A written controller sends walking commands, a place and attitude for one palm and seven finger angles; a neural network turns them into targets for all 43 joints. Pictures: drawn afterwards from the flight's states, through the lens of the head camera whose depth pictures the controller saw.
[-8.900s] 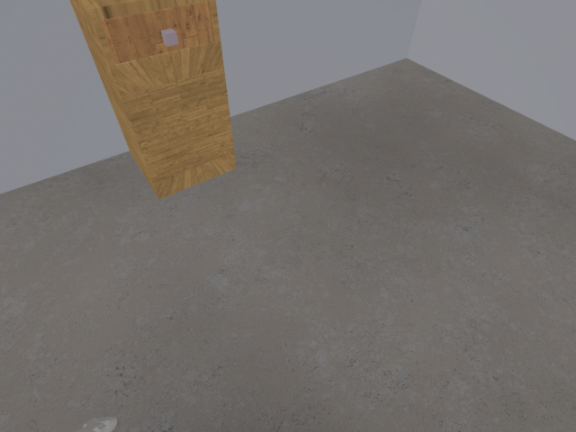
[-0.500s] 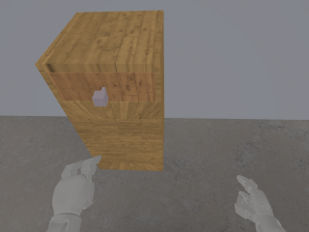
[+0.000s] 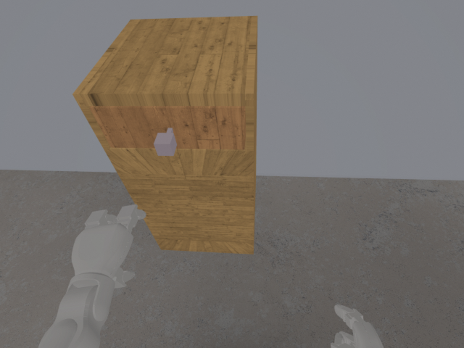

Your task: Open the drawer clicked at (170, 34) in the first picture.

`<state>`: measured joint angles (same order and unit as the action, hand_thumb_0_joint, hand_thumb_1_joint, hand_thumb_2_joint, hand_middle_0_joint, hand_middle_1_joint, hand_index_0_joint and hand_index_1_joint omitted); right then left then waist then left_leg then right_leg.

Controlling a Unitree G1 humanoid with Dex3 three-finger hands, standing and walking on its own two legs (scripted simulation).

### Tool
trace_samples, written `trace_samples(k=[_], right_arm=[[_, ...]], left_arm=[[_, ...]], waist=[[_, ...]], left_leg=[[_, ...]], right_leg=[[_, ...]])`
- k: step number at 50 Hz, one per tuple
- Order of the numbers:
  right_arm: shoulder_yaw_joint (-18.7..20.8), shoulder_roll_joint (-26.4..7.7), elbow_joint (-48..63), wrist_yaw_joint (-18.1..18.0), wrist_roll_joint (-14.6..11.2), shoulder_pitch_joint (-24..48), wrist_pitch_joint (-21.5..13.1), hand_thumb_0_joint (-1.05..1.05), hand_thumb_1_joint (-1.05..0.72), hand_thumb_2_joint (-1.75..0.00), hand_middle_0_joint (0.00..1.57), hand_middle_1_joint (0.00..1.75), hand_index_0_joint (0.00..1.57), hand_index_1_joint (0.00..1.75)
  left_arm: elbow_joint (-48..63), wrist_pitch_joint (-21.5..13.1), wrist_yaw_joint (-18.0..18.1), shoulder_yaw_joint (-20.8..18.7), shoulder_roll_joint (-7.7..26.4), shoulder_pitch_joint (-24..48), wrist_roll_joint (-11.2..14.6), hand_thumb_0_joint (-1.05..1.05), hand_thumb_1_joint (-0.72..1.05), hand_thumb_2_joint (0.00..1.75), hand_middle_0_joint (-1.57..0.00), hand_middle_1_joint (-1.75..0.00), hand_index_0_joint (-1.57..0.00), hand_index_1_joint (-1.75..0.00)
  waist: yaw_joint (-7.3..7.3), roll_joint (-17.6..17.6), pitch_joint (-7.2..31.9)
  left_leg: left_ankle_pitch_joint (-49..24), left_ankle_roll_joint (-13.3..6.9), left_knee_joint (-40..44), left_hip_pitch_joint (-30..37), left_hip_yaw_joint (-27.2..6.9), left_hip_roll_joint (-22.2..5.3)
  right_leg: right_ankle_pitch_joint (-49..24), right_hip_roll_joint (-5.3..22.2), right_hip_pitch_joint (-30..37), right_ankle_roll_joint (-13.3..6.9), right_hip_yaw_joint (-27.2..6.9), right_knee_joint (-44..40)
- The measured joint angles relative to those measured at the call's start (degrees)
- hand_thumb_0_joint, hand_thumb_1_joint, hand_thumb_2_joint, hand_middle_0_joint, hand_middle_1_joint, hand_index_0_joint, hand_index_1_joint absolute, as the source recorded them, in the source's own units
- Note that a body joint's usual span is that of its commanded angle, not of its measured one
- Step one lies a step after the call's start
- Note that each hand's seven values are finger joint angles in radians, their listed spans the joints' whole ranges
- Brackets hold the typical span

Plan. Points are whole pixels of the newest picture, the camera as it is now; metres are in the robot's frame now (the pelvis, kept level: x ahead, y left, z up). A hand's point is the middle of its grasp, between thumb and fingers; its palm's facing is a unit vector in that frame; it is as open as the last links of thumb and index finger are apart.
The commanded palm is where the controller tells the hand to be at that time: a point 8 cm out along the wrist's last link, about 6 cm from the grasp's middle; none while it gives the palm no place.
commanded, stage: raise the hand with hooked fingers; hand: left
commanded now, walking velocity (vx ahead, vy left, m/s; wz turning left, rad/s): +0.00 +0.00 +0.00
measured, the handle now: (167, 139) +0.59 +0.23 +0.00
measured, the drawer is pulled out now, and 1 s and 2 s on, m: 0.00 0.00 0.00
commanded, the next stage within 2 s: move the hooked fingers above the handle in 1.04 s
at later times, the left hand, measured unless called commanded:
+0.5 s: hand (92, 209) +0.31 +0.27 +0.08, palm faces +0.05 -0.08 -1.00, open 13.7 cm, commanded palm +0.29 +0.27 +0.14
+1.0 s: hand (97, 200) +0.32 +0.26 +0.10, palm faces +0.03 -0.08 -1.00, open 13.8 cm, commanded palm +0.30 +0.27 +0.16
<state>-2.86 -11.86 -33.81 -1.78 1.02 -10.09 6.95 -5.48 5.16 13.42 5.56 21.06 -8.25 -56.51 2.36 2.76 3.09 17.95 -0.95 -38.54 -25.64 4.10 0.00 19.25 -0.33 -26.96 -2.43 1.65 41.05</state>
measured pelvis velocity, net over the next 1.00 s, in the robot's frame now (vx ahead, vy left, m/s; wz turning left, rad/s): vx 0.03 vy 0.02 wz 0.03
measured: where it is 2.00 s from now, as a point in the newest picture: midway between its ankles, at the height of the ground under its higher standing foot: outside the picture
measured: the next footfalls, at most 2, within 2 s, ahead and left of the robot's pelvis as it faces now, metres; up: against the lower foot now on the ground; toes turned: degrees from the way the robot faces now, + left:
none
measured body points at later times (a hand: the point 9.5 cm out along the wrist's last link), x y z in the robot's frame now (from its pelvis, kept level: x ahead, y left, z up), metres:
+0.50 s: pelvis +0.02 +0.03 +0.01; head +0.04 +0.01 +0.46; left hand +0.30 +0.28 +0.14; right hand +0.25 -0.17 -0.08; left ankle +0.02 +0.11 -0.72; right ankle +0.02 -0.09 -0.72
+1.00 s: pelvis +0.03 +0.02 +0.02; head +0.07 -0.01 +0.47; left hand +0.31 +0.26 +0.15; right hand +0.21 -0.21 -0.10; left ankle +0.02 +0.11 -0.72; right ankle +0.02 -0.09 -0.72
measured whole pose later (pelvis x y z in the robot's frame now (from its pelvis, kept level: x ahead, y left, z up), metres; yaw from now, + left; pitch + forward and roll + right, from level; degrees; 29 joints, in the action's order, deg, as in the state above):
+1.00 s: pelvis +0.03 +0.02 +0.02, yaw +2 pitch +4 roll +0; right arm 1.0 -15.6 -35.8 -0.6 0.4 -8.6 8.6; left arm -0.5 -5.0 4.2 1.9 28.2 2.5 -53.1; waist 4.9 4.1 -0.1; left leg 14.4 -2.1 -27.2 -16.5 2.2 1.6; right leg 15.4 0.6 -16.2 -0.9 3.2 27.8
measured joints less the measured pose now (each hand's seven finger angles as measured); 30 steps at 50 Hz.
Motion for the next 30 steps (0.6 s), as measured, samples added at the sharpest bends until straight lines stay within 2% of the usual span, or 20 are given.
trace_samples(k=[3,7,10,13,17,20,25,30], right_arm=[[1.8,-1.7,-0.6,-0.1,0.7,-1.5,-0.5,0.01,-0.91,-0.90,0.20,0.30,0.20,0.30],[4.3,-3.6,-1.6,0.2,1.6,-1.9,-1.2,0.01,-0.91,-0.90,0.20,0.30,0.20,0.30],[5.4,-4.2,-2.0,0.5,1.4,-0.7,-1.1,0.02,-0.91,-0.90,0.20,0.30,0.20,0.30],[5.7,-4.1,-2.0,0.8,0.7,1.2,-0.9,0.01,-0.91,-0.90,0.19,0.30,0.20,0.30],[4.8,-2.9,-1.3,0.7,-0.3,3.5,-0.4,0.01,-0.91,-0.90,0.19,0.30,0.20,0.30],[3.6,-1.7,-0.4,0.7,-0.7,4.5,0.0,0.01,-0.91,-0.90,0.19,0.30,0.20,0.30],[1.5,-0.5,0.6,0.6,-0.9,5.3,0.8,0.01,-0.91,-0.90,0.20,0.30,0.20,0.30],[0.9,-0.5,0.3,0.7,-0.9,5.1,1.2,0.01,-0.91,-0.90,0.20,0.30,0.20,0.30]], left_arm=[[2.2,-3.8,-0.3,-0.8,0.6,-2.2,-0.3,0.00,0.02,0.52,-0.28,-0.86,-0.28,-0.86],[5.0,-8.1,3.2,-2.2,1.5,-3.7,-1.3,0.00,-0.07,0.48,-0.29,-0.92,-0.29,-0.92],[4.7,-8.2,5.8,-2.8,2.0,-1.7,-1.9,0.00,-0.14,0.45,-0.30,-0.97,-0.30,-0.97],[2.9,-5.4,6.0,-2.6,2.1,2.2,-1.5,0.00,-0.21,0.42,-0.30,-1.01,-0.30,-1.01],[1.5,-1.0,2.4,-1.3,2.1,6.5,-0.2,0.00,-0.30,0.38,-0.31,-1.07,-0.31,-1.07],[2.4,0.4,-1.4,-0.3,2.5,7.8,0.5,0.00,-0.37,0.36,-0.31,-1.11,-0.31,-1.12],[2.8,-0.2,-6.4,0.1,4.2,10.1,0.9,0.00,-0.44,0.32,-0.32,-1.16,-0.31,-1.17],[2.4,-1.7,-9.3,-0.8,6.2,13.2,1.3,0.00,-0.47,0.31,-0.32,-1.18,-0.32,-1.19]], waist=[[0.15,-0.3,-1.0],[0.83,-0.3,-1.2],[1.22,-0.1,-1.0],[1.48,0.4,-0.8],[1.76,0.8,-0.6],[1.95,1.0,-0.5],[2.42,0.8,-1.2],[2.97,0.9,-2.6]], left_leg=[[-0.2,-0.4,1.0,1.1,0.0,0.2],[0.4,-1.0,0.6,1.0,-0.3,0.6],[0.9,-1.3,-0.1,0.6,-0.5,1.0],[0.9,-1.7,0.1,0.8,-0.7,1.4],[0.3,-2.0,2.1,2.9,-0.5,1.8],[-0.3,-2.1,4.3,5.1,-0.4,2.0],[-1.2,-2.2,7.2,8.1,-0.7,2.1],[-2.0,-2.0,9.0,9.6,-1.5,2.1]], right_leg=[[-0.4,0.2,1.3,0.4,0.0,-1.5],[-0.2,0.5,1.8,0.9,0.2,-1.9],[0.2,0.9,1.8,1.3,0.5,-1.6],[0.2,1.3,2.2,1.7,0.6,-1.9],[-0.4,1.6,4.1,2.2,0.4,-3.8],[-1.0,1.7,6.3,2.4,0.2,-5.9],[-1.9,1.7,9.5,2.5,0.5,-9.0],[-2.8,1.6,11.5,2.3,1.2,-11.5]])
